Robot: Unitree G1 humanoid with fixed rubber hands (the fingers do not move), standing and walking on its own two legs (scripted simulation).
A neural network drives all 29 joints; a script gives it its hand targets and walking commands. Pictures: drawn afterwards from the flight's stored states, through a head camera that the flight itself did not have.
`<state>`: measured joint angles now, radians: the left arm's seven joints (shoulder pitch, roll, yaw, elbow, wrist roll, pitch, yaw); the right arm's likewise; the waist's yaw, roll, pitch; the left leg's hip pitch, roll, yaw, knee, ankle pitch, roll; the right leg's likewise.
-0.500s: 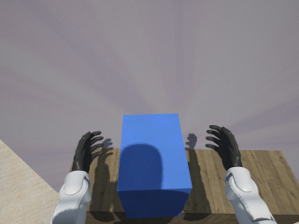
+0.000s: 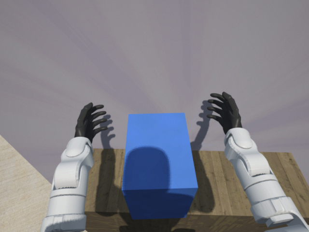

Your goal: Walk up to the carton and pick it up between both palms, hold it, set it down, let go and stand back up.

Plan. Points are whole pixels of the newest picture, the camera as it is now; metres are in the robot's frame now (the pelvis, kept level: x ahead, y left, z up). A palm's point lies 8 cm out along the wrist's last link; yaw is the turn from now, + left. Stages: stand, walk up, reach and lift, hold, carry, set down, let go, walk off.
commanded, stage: reach and lift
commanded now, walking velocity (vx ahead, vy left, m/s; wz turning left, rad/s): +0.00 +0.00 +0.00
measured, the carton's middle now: (157, 167) +0.34 +0.05 -0.09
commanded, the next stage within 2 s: none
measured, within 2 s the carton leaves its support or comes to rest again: neither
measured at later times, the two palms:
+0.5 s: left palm (94, 157) +0.31 +0.23 +0.00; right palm (210, 147) +0.36 -0.10 +0.01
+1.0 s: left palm (104, 166) +0.33 +0.22 -0.07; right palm (208, 153) +0.38 -0.11 -0.05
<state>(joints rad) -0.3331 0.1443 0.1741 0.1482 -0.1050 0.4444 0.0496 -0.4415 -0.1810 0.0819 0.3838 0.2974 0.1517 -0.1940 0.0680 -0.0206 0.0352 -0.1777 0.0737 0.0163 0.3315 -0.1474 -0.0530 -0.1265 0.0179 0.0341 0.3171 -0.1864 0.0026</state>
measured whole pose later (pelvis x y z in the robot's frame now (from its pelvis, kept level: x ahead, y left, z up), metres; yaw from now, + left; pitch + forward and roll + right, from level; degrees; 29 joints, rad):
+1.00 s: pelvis -0.03 +0.02 -0.06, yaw +1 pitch +22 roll -3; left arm -0.63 0.08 0.06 1.28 -0.13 -0.53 0.12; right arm -0.77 -0.13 0.09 1.41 0.27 -0.54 -0.07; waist 0.07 -0.01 -0.26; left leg -0.95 0.06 -0.04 0.89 -0.32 -0.04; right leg -0.87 0.02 0.00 0.85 -0.36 0.02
